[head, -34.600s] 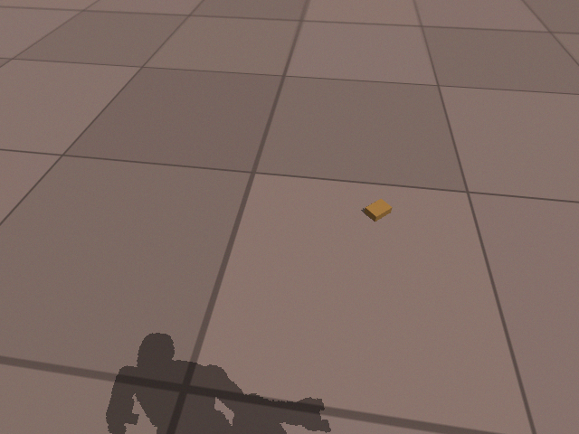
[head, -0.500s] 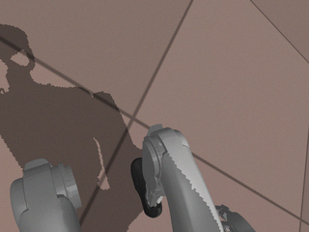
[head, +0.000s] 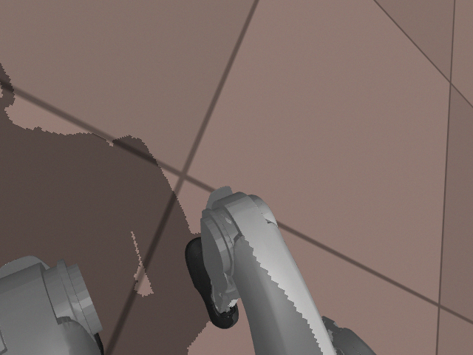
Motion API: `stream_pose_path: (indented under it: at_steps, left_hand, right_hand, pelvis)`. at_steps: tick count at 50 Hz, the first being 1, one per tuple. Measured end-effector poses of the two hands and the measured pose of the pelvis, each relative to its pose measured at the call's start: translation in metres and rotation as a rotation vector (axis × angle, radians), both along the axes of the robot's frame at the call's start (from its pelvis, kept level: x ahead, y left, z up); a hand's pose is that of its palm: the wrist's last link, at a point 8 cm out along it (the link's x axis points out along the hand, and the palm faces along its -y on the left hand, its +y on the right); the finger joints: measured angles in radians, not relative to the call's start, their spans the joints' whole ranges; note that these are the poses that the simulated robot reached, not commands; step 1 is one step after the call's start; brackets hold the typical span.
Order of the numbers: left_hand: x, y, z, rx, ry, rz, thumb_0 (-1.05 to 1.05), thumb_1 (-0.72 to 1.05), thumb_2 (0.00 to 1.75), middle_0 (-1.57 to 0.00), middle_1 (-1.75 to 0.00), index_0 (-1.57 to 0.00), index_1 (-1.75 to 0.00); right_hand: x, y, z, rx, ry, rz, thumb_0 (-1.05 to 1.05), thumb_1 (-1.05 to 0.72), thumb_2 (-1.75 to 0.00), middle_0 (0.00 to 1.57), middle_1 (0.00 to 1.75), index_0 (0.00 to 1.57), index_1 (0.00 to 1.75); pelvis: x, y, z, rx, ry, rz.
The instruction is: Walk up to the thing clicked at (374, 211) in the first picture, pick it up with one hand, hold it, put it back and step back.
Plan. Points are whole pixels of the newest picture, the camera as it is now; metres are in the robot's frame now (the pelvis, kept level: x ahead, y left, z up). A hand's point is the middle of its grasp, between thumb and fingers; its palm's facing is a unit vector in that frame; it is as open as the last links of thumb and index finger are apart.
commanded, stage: rest palm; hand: left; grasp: from above
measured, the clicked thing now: out of the picture +0.48 +0.38 -0.29
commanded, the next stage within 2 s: close in 1.60 s
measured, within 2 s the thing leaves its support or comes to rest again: neither
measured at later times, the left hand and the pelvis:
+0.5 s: hand out of the picture +0.46 +0.37 -0.23, palm faces -0.44 -0.13 -0.89, open 12.6 cm; pelvis +0.00 +0.00 +0.00, yaw -1 degrees
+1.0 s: hand out of the picture +0.46 +0.37 -0.23, palm faces -0.45 -0.12 -0.88, open 12.6 cm; pelvis +0.00 +0.00 +0.00, yaw -2 degrees
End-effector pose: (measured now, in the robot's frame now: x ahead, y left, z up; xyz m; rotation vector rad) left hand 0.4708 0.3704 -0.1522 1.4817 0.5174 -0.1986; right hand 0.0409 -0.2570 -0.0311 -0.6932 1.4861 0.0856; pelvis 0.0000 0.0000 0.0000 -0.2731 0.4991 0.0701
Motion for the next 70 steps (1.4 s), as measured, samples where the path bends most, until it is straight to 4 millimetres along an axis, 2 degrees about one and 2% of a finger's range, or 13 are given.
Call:
stream_pose_path:
  at_steps: [8,29,41,54,70]
  left_hand:
    - [0.002,0.000,-0.008,-0.002,0.021,0.030,0.00,-0.22,0.76,-0.37,-0.67,-0.36,-0.69]
    - [-0.007,0.004,-0.022,-0.025,0.014,0.002,0.00,-0.25,0.79,-0.33,-0.73,-0.32,-0.74]
    - [-0.002,0.002,-0.022,-0.012,0.000,0.018,0.00,-0.24,0.78,-0.32,-0.75,-0.32,-0.76]
    - [-0.003,0.006,-0.024,-0.012,0.038,0.032,0.00,-0.25,0.78,-0.31,-0.77,-0.31,-0.77]
    - [0.000,0.002,-0.026,-0.018,0.001,0.004,0.00,-0.23,0.78,-0.31,-0.77,-0.31,-0.77]
  right_hand:
    - [0.002,-0.002,0.000,0.006,-0.004,0.015,-0.01,-0.90,-0.89,0.20,0.30,0.20,0.30]
    - [0.020,-0.003,0.007,-0.020,-0.001,0.087,-0.01,-0.90,-0.90,0.20,0.30,0.20,0.30]
    - [0.014,0.006,0.002,0.013,-0.009,0.078,-0.01,-0.90,-0.90,0.20,0.30,0.20,0.30]
    - [0.003,0.004,0.000,0.010,0.023,0.062,-0.01,-0.90,-0.90,0.20,0.30,0.20,0.30]
    - [0.013,0.003,0.004,-0.012,0.006,0.091,-0.01,-0.90,-0.90,0.20,0.30,0.20,0.30]
  pelvis:
    - [0.001,0.000,-0.002,-0.005,-0.008,-0.007]
    - [0.002,0.002,-0.001,-0.022,-0.028,-0.013]
    - [0.001,0.004,-0.003,-0.024,-0.032,-0.017]
    - [0.000,0.003,-0.004,-0.025,-0.039,-0.023]
    - [0.000,0.004,-0.005,-0.029,-0.045,-0.026]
